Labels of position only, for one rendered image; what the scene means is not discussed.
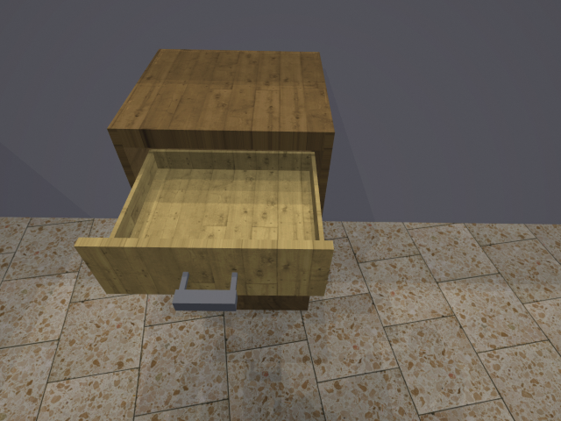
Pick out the drawer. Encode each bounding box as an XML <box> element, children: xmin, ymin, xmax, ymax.
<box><xmin>74</xmin><ymin>149</ymin><xmax>334</xmax><ymax>296</ymax></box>

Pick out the cabinet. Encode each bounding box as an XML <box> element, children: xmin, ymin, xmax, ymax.
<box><xmin>107</xmin><ymin>49</ymin><xmax>335</xmax><ymax>310</ymax></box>

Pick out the handle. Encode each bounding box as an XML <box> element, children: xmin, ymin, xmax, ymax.
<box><xmin>172</xmin><ymin>272</ymin><xmax>238</xmax><ymax>311</ymax></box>

